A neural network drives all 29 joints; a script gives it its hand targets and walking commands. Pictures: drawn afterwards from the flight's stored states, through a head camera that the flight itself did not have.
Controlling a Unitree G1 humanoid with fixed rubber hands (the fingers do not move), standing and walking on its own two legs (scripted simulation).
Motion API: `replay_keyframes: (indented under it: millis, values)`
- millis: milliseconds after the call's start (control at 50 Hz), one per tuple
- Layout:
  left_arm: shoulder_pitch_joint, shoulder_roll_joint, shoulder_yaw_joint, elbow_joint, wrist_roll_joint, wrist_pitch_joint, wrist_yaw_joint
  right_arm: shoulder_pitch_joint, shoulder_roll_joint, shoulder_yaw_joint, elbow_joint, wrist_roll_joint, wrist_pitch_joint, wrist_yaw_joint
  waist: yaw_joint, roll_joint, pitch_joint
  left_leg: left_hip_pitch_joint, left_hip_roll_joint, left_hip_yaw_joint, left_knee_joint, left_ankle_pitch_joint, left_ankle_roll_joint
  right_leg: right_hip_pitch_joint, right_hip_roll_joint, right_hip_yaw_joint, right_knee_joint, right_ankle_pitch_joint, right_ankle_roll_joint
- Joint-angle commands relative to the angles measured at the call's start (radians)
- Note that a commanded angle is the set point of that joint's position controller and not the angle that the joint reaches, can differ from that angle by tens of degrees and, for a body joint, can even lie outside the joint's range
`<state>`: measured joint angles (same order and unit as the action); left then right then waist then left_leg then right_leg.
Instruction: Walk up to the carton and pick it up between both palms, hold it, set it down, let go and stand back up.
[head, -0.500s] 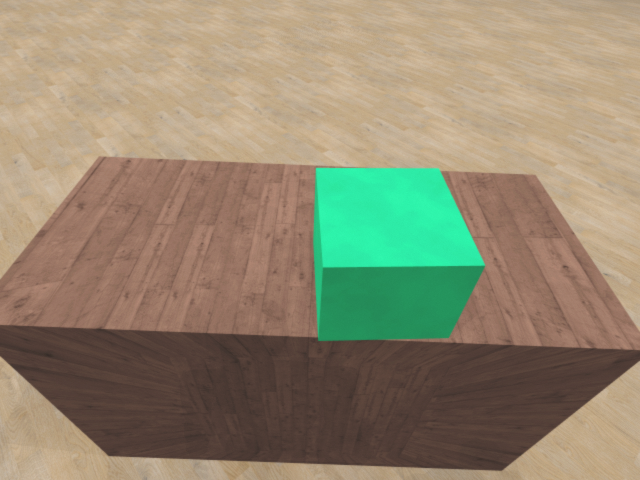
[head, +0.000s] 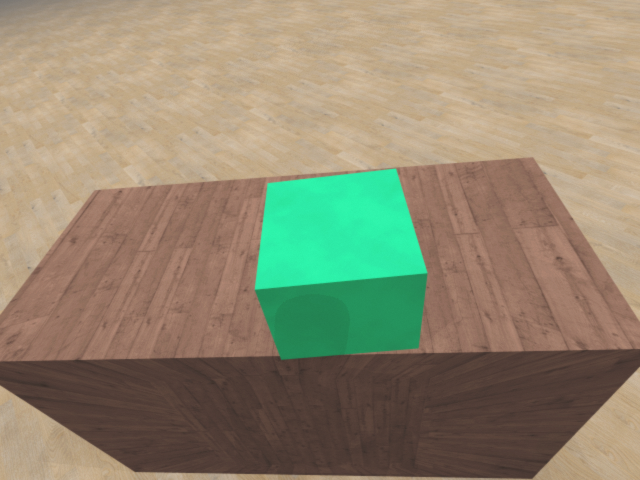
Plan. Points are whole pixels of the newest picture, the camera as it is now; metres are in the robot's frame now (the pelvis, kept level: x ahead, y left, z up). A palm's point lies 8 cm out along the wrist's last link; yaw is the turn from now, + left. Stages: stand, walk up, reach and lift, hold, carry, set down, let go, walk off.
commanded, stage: walk up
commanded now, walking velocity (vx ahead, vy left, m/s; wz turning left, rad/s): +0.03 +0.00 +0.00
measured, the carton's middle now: (339, 262) +0.47 -0.01 +0.00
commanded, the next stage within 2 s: stand in 1.22 s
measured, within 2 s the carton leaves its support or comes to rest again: neither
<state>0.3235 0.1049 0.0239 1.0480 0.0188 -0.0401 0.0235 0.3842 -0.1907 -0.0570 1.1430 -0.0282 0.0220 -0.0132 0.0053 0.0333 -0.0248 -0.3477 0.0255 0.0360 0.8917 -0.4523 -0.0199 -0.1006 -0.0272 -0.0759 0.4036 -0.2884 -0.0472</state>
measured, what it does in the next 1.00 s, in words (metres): steps on the spot: left foot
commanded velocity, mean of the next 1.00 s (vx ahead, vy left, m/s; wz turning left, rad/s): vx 0.00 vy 0.00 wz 0.00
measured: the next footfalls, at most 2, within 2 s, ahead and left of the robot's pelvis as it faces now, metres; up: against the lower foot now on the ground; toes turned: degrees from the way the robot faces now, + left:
left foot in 0.32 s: +0.08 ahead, +0.10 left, +0.00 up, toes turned +4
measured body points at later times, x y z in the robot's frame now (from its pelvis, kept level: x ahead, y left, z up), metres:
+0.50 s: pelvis +0.05 +0.01 -0.01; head +0.06 +0.01 +0.44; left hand +0.01 +0.20 -0.17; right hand +0.10 -0.21 -0.17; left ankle +0.04 +0.09 -0.75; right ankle -0.04 -0.07 -0.75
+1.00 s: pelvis +0.04 +0.02 +0.00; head +0.05 +0.02 +0.45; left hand -0.02 +0.21 -0.17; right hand +0.00 -0.18 -0.17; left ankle +0.04 +0.09 -0.75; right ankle -0.04 -0.07 -0.75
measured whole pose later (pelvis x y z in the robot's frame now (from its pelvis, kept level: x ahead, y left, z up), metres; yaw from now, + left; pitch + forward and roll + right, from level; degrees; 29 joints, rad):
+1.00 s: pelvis +0.04 +0.02 +0.00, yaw -1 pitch -1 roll +0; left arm 0.35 0.08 -0.03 1.21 0.01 -0.01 0.05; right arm 0.31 -0.11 0.01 1.19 0.00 -0.02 -0.04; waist 0.00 0.00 0.04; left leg -0.13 -0.04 0.12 0.35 -0.20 0.07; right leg 0.00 0.01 -0.06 0.31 -0.29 -0.02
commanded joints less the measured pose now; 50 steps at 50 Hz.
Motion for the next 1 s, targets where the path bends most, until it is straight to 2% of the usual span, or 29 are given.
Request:
replay_keyframes:
  millis: [0,20,40,120,160,200,240,260,280,300,320,340,360,380,400,420,440,480,500,540,600,640,800,980]
  values:
    - [-0.002,0.100,-0.007,-0.025,-0.032,-0.016,0.017,0.053,0.042,0.017,-0.036,0.007,-0.020,0.012,-0.063,-0.193,0.228,-0.083,0.020,-0.006,0.037,0.143,0.004,-0.070,-0.166,0.062,-0.131,0.896,0.071]
    - [0.021,0.094,-0.010,-0.013,-0.029,-0.023,0.014,0.058,0.028,0.009,-0.030,0.012,-0.011,0.005,-0.067,-0.202,0.180,-0.037,-0.001,0.014,0.050,0.165,0.003,-0.069,-0.158,0.031,-0.091,1.110,0.067]
    - [0.066,0.086,-0.018,0.002,-0.026,-0.029,0.012,0.044,0.011,0.002,-0.033,0.016,-0.002,-0.001,-0.056,-0.202,0.140,-0.010,-0.010,0.027,0.048,0.192,0.004,-0.071,-0.151,0.023,-0.079,1.154,0.068]
    - [0.110,0.107,-0.022,0.023,-0.004,-0.029,0.022,-0.043,0.005,0.005,-0.055,0.026,0.023,-0.009,-0.042,-0.191,0.076,0.006,-0.010,0.031,-0.048,0.234,0.010,-0.016,-0.140,0.039,-0.070,0.975,0.031]
    - [0.123,0.106,-0.023,0.026,0.004,-0.024,0.028,-0.092,0.005,0.012,-0.064,0.027,0.023,-0.017,-0.026,-0.193,0.059,-0.013,-0.009,0.034,-0.127,0.215,0.012,0.055,-0.159,0.065,-0.049,0.957,0.001]
    - [0.157,0.094,-0.026,0.041,0.010,-0.017,0.032,-0.158,0.004,0.018,-0.079,0.027,0.015,-0.026,0.002,-0.204,0.059,-0.004,-0.006,0.033,-0.231,0.170,0.015,0.096,-0.184,0.114,-0.026,0.951,-0.036]
    - [0.176,0.093,-0.025,0.055,0.013,-0.009,0.036,-0.185,0.002,0.025,-0.086,0.027,0.001,-0.029,0.011,-0.205,0.055,0.022,-0.004,0.029,-0.353,0.154,0.023,0.135,-0.200,0.152,0.004,0.947,-0.070]
    - [0.170,0.099,-0.021,0.059,0.011,-0.005,0.037,-0.170,0.002,0.027,-0.080,0.028,-0.008,-0.030,-0.001,-0.180,0.053,0.054,0.001,0.023,-0.459,0.218,0.028,0.146,-0.196,0.154,0.026,0.943,-0.070]
    - [0.156,0.108,-0.016,0.060,0.006,-0.002,0.036,-0.126,-0.010,0.026,-0.066,0.027,-0.021,-0.032,-0.023,-0.136,0.029,0.140,0.026,0.009,-0.568,0.385,0.035,0.133,-0.181,0.146,0.063,0.909,-0.053]
    - [0.164,0.095,-0.014,0.057,-0.001,-0.005,0.033,-0.074,-0.044,0.019,-0.049,0.022,-0.035,-0.034,-0.028,-0.073,-0.032,0.295,0.087,-0.032,-0.539,0.648,0.050,0.066,-0.147,0.132,0.100,0.785,-0.024]
    - [0.196,0.070,-0.017,0.059,-0.014,-0.008,0.031,-0.041,-0.067,0.016,-0.039,0.018,-0.042,-0.036,-0.012,-0.016,-0.091,0.441,0.163,-0.089,-0.454,0.957,0.082,-0.029,-0.109,0.105,0.115,0.558,-0.001]
    - [0.226,0.033,-0.025,0.074,-0.024,-0.003,0.031,-0.042,-0.055,0.020,-0.029,0.021,-0.038,-0.035,0.008,0.058,-0.100,0.513,0.212,-0.107,-0.423,1.128,0.122,-0.097,-0.076,0.076,0.093,0.244,0.006]
    - [0.239,0.003,-0.035,0.092,-0.029,0.009,0.033,-0.082,-0.029,0.026,-0.027,0.033,-0.033,-0.033,0.021,0.138,-0.077,0.463,0.226,-0.116,-0.429,1.098,0.161,-0.090,-0.054,0.067,0.025,0.063,0.006]
    - [0.197,0.019,-0.032,0.091,-0.021,0.017,0.033,-0.104,0.007,0.033,-0.028,0.031,-0.029,-0.031,0.012,0.141,-0.018,0.393,0.197,-0.104,-0.465,0.977,0.148,-0.073,-0.056,0.077,-0.027,0.030,0.000]
    - [0.156,0.043,-0.026,0.084,-0.017,0.023,0.030,-0.118,0.023,0.039,-0.029,0.025,-0.025,-0.032,0.008,0.141,0.036,0.327,0.163,-0.091,-0.497,0.838,0.128,-0.063,-0.060,0.087,-0.062,0.049,0.000]
    - [0.139,0.058,-0.022,0.084,-0.014,0.030,0.026,-0.128,0.029,0.043,-0.030,0.021,-0.023,-0.037,0.012,0.113,0.093,0.295,0.143,-0.076,-0.521,0.743,0.112,-0.073,-0.066,0.090,-0.076,0.082,0.005]
    - [0.143,0.056,-0.022,0.090,-0.009,0.035,0.025,-0.134,0.024,0.044,-0.031,0.019,-0.025,-0.042,0.017,0.091,0.131,0.273,0.135,-0.078,-0.525,0.694,0.105,-0.074,-0.070,0.094,-0.089,0.125,0.011]
    - [0.158,0.055,-0.025,0.108,-0.003,0.036,0.028,-0.105,0.007,0.043,-0.022,0.023,-0.032,-0.042,0.007,0.034,0.147,0.234,0.123,-0.086,-0.514,0.681,0.103,-0.019,-0.087,0.105,-0.100,0.257,0.012]
    - [0.155,0.058,-0.026,0.117,-0.006,0.033,0.029,-0.092,0.009,0.045,-0.017,0.027,-0.036,-0.039,0.003,-0.014,0.144,0.240,0.113,-0.074,-0.522,0.674,0.101,-0.019,-0.093,0.105,-0.093,0.307,0.007]
    - [0.162,0.047,-0.029,0.136,-0.007,0.029,0.027,-0.094,-0.014,0.043,-0.015,0.029,-0.042,-0.038,0.009,-0.074,0.128,0.281,0.116,-0.074,-0.527,0.639,0.107,-0.035,-0.088,0.104,-0.101,0.297,0.009]
    - [0.138,0.047,-0.028,0.141,-0.006,0.028,0.031,-0.078,-0.014,0.045,-0.008,0.029,-0.046,-0.033,-0.001,-0.108,0.113,0.272,0.115,-0.078,-0.539,0.605,0.108,-0.008,-0.084,0.102,-0.118,0.269,0.012]
    - [0.128,0.048,-0.028,0.141,-0.008,0.028,0.032,-0.075,-0.009,0.048,-0.004,0.028,-0.048,-0.031,0.001,-0.102,0.105,0.268,0.112,-0.072,-0.550,0.581,0.104,0.001,-0.086,0.104,-0.122,0.256,0.013]
    - [0.124,0.061,-0.034,0.154,-0.012,0.026,0.029,-0.046,0.007,0.058,0.019,0.027,-0.049,-0.030,0.000,-0.019,0.104,0.260,0.102,-0.067,-0.585,0.517,0.089,0.006,-0.096,0.111,-0.139,0.207,0.010]
    - [0.142,0.045,-0.046,0.179,-0.012,0.025,0.027,0.000,0.021,0.061,0.037,0.028,-0.049,-0.030,-0.005,-0.047,0.139,0.238,0.098,-0.071,-0.604,0.434,0.088,-0.026,-0.092,0.113,-0.150,0.161,0.012]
